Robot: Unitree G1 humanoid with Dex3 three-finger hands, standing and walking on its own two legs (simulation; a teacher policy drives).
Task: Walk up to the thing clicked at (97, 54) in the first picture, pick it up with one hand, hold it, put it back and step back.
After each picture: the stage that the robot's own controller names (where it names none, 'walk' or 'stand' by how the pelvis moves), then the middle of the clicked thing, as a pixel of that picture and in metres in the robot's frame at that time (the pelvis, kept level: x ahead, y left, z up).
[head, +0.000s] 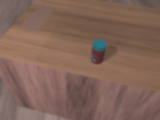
stand; (98, 52) +0.58 -0.07 -0.07
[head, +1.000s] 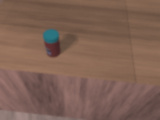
walk; (52, 43) +0.53 +0.16 -0.04
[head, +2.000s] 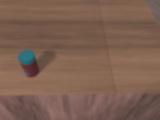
stand; (29, 64) +0.47 +0.24 -0.07
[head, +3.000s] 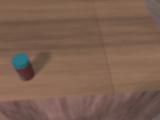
stand; (24, 67) +0.44 +0.25 -0.07
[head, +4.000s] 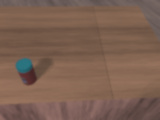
stand; (26, 72) +0.45 +0.25 -0.08
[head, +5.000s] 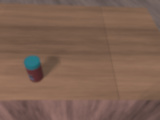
stand; (34, 69) +0.46 +0.22 -0.08
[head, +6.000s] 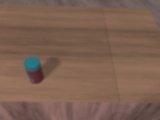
stand; (34, 70) +0.45 +0.22 -0.08
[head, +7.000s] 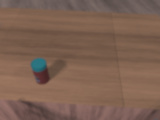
rise first; (40, 71) +0.46 +0.21 -0.08
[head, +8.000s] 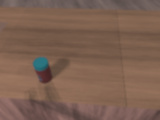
go down; (43, 70) +0.46 +0.21 -0.08
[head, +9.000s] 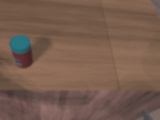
go down; (22, 52) +0.46 +0.19 -0.02
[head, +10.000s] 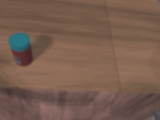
approach; (22, 50) +0.46 +0.20 -0.01
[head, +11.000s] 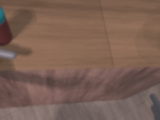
close; out of the picture +0.50 +0.22 +0.03
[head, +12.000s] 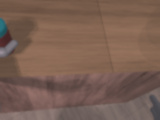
lift; out of the picture +0.47 +0.21 +0.03
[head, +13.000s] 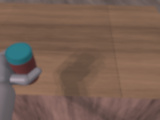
lift; (24, 64) +0.33 +0.18 +0.14
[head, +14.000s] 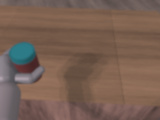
hold; (27, 64) +0.33 +0.18 +0.13
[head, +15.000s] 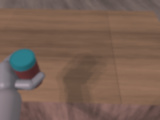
hold; (27, 70) +0.32 +0.17 +0.12
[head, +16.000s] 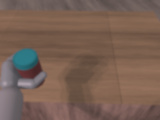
crouch; (30, 69) +0.33 +0.17 +0.12
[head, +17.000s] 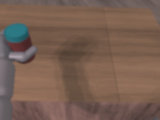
crouch; (21, 44) +0.41 +0.20 +0.14
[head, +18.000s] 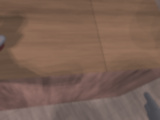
lower; out of the picture +0.49 +0.23 +0.00
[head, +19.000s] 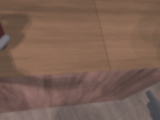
lower; out of the picture +0.49 +0.22 +0.03
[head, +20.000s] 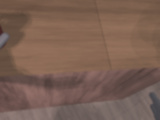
lower; out of the picture +0.49 +0.22 +0.03
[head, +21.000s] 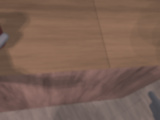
lower; out of the picture +0.49 +0.22 +0.03
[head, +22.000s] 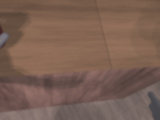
rest; out of the picture +0.49 +0.22 +0.03
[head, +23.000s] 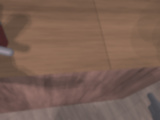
withdraw; out of the picture +0.49 +0.22 +0.03
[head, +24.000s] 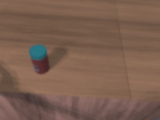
sink last; (40, 59) +0.46 +0.19 -0.03
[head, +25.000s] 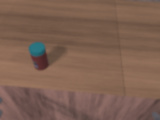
stand; (39, 56) +0.49 +0.22 -0.03
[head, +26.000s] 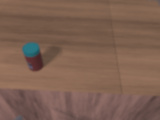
stand; (33, 57) +0.49 +0.21 -0.02
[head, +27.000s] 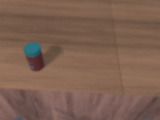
stand; (34, 57) +0.49 +0.21 -0.02
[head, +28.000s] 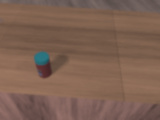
stand; (43, 65) +0.49 +0.20 -0.07
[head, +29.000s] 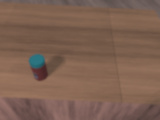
stand; (39, 67) +0.47 +0.20 -0.08
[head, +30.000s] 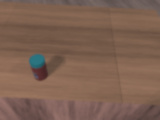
stand; (39, 67) +0.47 +0.20 -0.08
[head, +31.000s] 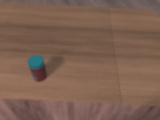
stand; (38, 68) +0.46 +0.21 -0.08
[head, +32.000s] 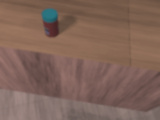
walk; (50, 23) +0.60 +0.16 -0.05
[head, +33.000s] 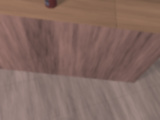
walk; out of the picture +0.84 +0.19 -0.06
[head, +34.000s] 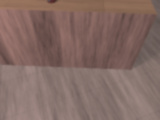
stand; out of the picture +1.09 +0.27 -0.06
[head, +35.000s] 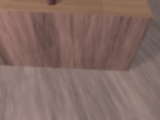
stand; out of the picture +1.11 +0.24 -0.08
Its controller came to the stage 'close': yes
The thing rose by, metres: 0.21
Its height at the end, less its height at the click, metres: +0.00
